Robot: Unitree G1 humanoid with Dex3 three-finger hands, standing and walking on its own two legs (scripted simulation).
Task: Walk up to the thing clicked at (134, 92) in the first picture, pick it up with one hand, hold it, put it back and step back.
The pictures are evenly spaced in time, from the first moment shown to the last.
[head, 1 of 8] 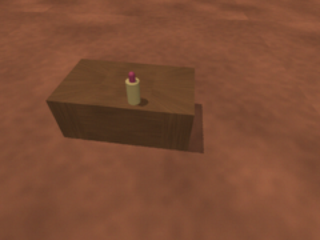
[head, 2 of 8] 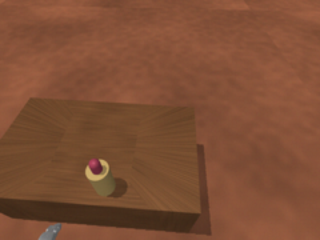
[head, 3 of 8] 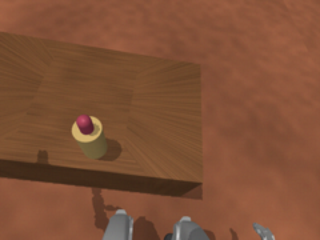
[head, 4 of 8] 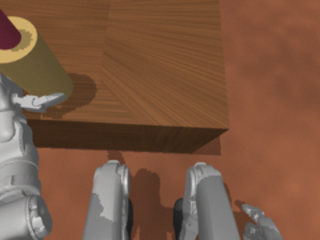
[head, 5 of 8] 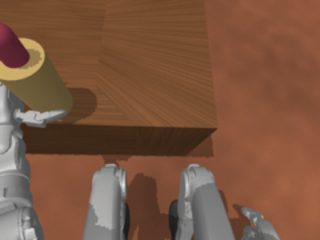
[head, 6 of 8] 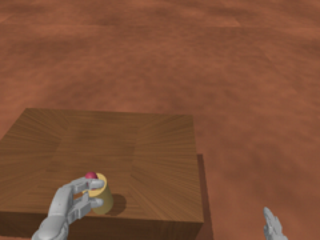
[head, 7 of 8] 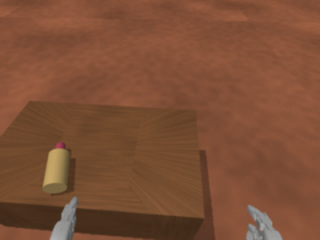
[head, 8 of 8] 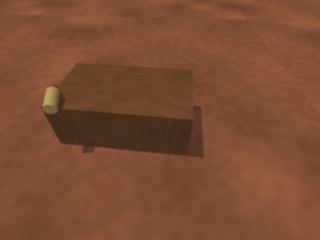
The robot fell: no
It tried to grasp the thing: yes
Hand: left
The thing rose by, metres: 0.01
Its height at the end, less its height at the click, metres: -0.06
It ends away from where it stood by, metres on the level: 0.53
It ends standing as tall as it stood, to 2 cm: no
